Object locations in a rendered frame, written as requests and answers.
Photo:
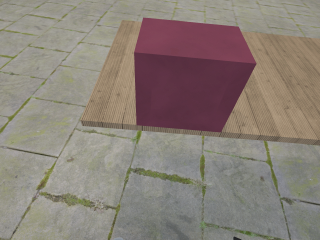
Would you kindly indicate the table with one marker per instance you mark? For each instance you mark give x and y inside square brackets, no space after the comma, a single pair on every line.
[279,103]

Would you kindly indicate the carton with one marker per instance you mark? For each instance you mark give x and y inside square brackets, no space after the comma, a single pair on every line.
[189,75]

